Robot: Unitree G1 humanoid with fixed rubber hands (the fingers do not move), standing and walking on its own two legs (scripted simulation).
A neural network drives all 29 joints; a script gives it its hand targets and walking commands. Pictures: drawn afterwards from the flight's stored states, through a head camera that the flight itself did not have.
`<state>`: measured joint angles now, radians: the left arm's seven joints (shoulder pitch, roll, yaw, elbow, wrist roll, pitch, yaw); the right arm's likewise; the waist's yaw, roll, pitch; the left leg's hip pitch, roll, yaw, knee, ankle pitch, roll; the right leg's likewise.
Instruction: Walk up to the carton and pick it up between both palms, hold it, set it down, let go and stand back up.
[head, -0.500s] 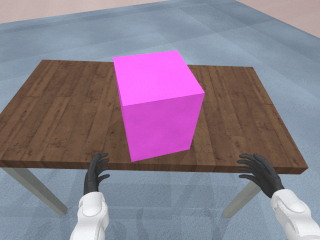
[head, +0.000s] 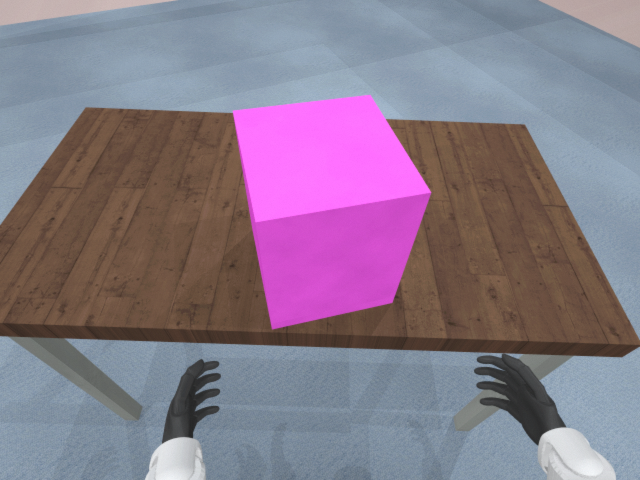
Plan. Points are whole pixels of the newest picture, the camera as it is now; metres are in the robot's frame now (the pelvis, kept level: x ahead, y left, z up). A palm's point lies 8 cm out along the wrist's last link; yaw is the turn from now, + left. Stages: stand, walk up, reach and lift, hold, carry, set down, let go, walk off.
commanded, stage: let go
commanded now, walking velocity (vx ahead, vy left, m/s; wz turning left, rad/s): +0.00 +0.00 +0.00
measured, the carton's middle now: (319, 215) +0.46 +0.03 +0.04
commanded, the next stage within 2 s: stand in 0.44 s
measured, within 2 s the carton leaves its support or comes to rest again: neither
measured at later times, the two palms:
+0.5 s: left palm (171, 457) +0.15 +0.21 -0.07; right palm (512, 438) +0.18 -0.22 -0.06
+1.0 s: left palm out of the picture +0.03 +0.23 -0.16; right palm out of the picture +0.02 -0.23 -0.13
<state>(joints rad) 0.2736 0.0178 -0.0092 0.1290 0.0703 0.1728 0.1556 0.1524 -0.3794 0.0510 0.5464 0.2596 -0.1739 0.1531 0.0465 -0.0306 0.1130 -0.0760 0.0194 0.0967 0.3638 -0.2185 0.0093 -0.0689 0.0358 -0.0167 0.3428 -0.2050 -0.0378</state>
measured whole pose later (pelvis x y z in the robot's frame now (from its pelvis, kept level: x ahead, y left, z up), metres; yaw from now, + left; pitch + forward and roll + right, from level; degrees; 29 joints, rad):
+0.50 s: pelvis +0.00 -0.01 +0.00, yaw +1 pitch -3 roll +0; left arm 0.22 0.14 -0.01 0.41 0.03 0.09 0.08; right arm 0.17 -0.20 0.00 0.59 0.07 -0.11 0.08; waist 0.03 -0.03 0.05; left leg -0.12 0.02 0.07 0.40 -0.22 0.00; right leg -0.10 0.04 -0.04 0.38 -0.22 -0.05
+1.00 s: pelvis +0.01 +0.00 -0.01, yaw +4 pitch +1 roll -2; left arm 0.30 0.19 0.03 1.01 0.03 -0.03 0.00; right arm 0.47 -0.13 -0.04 0.87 -0.04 -0.03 -0.01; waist 0.00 -0.04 -0.08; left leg -0.25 0.02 0.02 0.54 -0.31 0.02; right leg -0.18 0.04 -0.09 0.44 -0.28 -0.04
